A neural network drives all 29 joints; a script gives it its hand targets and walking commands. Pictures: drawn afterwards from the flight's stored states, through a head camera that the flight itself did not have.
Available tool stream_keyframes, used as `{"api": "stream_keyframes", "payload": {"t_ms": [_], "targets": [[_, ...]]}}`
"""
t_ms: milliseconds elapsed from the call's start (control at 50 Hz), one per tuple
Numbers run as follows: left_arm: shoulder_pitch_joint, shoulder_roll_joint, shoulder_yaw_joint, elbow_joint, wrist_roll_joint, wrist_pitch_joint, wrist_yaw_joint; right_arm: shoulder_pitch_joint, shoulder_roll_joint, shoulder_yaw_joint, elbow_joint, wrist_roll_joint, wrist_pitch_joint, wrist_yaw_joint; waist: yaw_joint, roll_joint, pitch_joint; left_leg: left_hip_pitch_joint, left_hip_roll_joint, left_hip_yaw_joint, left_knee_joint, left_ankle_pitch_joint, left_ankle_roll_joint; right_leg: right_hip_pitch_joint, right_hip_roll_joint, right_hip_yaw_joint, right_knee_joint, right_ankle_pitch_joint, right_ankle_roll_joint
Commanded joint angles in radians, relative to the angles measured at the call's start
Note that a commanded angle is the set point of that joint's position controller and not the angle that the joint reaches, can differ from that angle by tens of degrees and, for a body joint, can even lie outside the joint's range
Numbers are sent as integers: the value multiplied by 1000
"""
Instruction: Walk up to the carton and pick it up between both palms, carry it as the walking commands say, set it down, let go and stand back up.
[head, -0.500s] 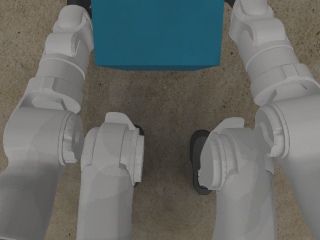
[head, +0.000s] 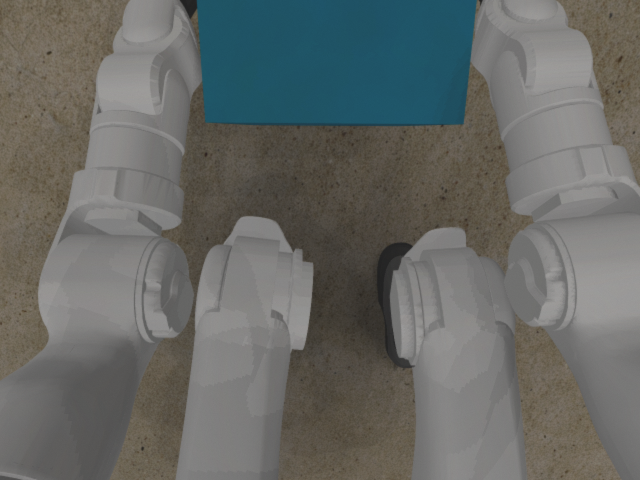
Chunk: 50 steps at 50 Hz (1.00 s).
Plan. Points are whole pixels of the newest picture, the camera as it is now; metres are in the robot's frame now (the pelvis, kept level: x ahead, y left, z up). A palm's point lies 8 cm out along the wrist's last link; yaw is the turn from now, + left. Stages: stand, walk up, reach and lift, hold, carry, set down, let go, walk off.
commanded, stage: reach and lift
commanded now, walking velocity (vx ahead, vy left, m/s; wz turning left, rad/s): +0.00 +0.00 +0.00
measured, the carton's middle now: (331, 16) +0.54 +0.03 -0.20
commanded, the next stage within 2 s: none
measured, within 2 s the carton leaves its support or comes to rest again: neither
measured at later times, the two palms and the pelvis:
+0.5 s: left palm out of the picture +0.52 +0.18 -0.10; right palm out of the picture +0.55 -0.11 -0.10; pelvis +0.01 +0.00 +0.04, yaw +0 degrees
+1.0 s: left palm out of the picture +0.50 +0.18 -0.03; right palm out of the picture +0.53 -0.11 -0.02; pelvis -0.02 +0.00 +0.08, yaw +0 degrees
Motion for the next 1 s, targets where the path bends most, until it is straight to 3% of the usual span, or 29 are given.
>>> {"api": "stream_keyframes", "payload": {"t_ms": [0,40,80,100,120,160,180,200,220,280,320,360,380,440,460,480,540,580,620,660,680,700,740,760,780,800,860,940,980], "targets": [[-934,-1002,-421,-403,-130,-27,-225,-895,1053,401,-391,109,-18,246,65,-53,-2260,917,-38,122,-222,363,52,826,27,-102,-203,289,-25],[-895,-1035,-370,-283,-87,2,-251,-892,1033,365,-321,71,-6,259,34,-44,-2074,814,-32,119,-246,282,61,767,16,-104,-244,202,-26],[-953,-1035,-443,-455,-92,2,-256,-765,1079,329,-271,63,13,266,54,67,-2236,923,-37,139,-254,323,29,793,27,-91,-240,265,-46],[-980,-1055,-442,-473,-97,4,-253,-738,1101,305,-243,35,22,277,3,45,-2213,931,-39,126,-272,293,33,742,36,-99,-271,231,-42],[-957,-1047,-441,-470,-95,12,-255,-780,1071,362,-378,48,25,272,28,14,-2337,983,-40,132,-260,395,34,842,28,-101,-267,319,-38],[-896,-1080,-421,-381,-72,16,-268,-742,1103,319,-261,0,27,279,-5,-4,-2163,900,-35,106,-269,334,38,768,25,-113,-254,283,-44],[-874,-1076,-434,-404,-58,20,-277,-735,1116,329,-323,23,12,282,29,62,-2188,895,-45,123,-261,358,45,736,35,-96,-264,294,-48],[-922,-1100,-451,-432,-79,14,-280,-669,1115,309,-269,-6,22,287,-24,24,-2205,880,-40,118,-265,399,36,790,36,-105,-267,345,-47],[-847,-1095,-467,-526,-85,16,-270,-719,1144,375,-440,44,17,284,36,23,-2388,1019,-52,127,-261,492,45,853,45,-103,-264,410,-34],[-768,-1083,-448,-426,-42,23,-265,-710,1101,378,-370,26,16,287,72,65,-2276,965,-47,115,-269,506,35,789,44,-87,-268,387,-35],[-924,-1051,-553,-658,-134,17,-246,-708,1097,436,-464,54,38,285,21,35,-2589,1133,-52,114,-270,598,21,960,46,-96,-269,480,-40],[-872,-1030,-566,-662,-151,43,-237,-797,1058,512,-627,91,49,254,9,-6,-2667,1163,-44,102,-260,658,31,1067,44,-84,-280,557,-28],[-850,-1031,-547,-568,-123,48,-234,-760,1071,444,-537,68,46,255,32,31,-2441,1064,-42,93,-288,562,38,903,51,-75,-290,448,-32],[-831,-1070,-584,-680,-164,61,-226,-660,1069,461,-592,66,68,247,7,35,-2600,1180,-51,96,-302,647,20,1004,55,-78,-312,490,-42],[-835,-1016,-535,-665,-134,55,-220,-726,1083,473,-603,81,64,253,72,37,-2570,1150,-48,96,-293,633,37,988,57,-60,-303,477,-38],[-834,-1017,-568,-729,-134,60,-204,-729,1076,496,-623,79,68,254,53,8,-2650,1214,-45,87,-310,639,30,1018,55,-81,-303,486,-36],[-776,-1032,-517,-507,-84,78,-211,-745,1040,469,-565,70,68,247,88,22,-2370,1029,-44,97,-347,473,46,905,46,-51,-357,366,-30],[-798,-1081,-492,-524,-102,84,-218,-785,1080,451,-557,40,71,254,23,-43,-2386,1044,-47,97,-352,419,40,963,55,-72,-379,339,-38],[-818,-1113,-444,-411,-64,69,-239,-704,1127,371,-340,-4,77,265,25,-46,-2175,872,-38,99,-378,283,53,880,36,-63,-391,229,-38],[-840,-1123,-497,-539,-90,72,-236,-738,1097,389,-461,-7,77,269,-2,4,-2371,1031,-48,101,-376,368,39,942,53,-79,-395,302,-44],[-892,-1073,-479,-589,-61,63,-236,-684,1200,407,-368,26,95,270,67,27,-2389,1042,-43,117,-395,386,41,978,40,-47,-417,315,-35],[-843,-1072,-402,-365,-24,82,-248,-716,1132,319,-265,-27,95,289,21,-25,-2108,942,-34,86,-423,225,57,764,50,-97,-410,137,-37],[-872,-1133,-475,-534,-61,95,-247,-752,1171,385,-394,26,99,302,58,34,-2435,1127,-53,110,-424,340,33,929,54,-97,-416,246,-39],[-895,-1168,-509,-447,-83,112,-252,-755,1119,367,-390,2,97,305,-7,27,-2414,1126,-44,84,-413,331,21,873,48,-100,-422,249,-53],[-801,-1138,-439,-410,-43,118,-249,-837,1153,406,-440,39,94,301,75,34,-2384,1094,-52,112,-417,323,38,911,44,-90,-433,220,-35],[-843,-1165,-475,-486,-58,120,-253,-809,1147,407,-483,29,101,301,32,33,-2503,1127,-53,113,-424,326,35,975,52,-98,-438,249,-44],[-890,-1114,-458,-484,-52,117,-259,-642,1226,338,-255,15,134,311,38,29,-2273,1014,-38,105,-454,230,48,849,40,-62,-474,164,-50],[-909,-1153,-546,-676,-138,154,-257,-857,1166,473,-634,80,144,276,16,18,-2750,1211,-65,135,-441,405,33,1213,57,-66,-481,372,-47],[-921,-1099,-517,-622,-115,163,-239,-783,1155,443,-458,81,163,293,60,48,-2516,1158,-48,94,-497,266,40,1048,47,-42,-502,224,-58]]}}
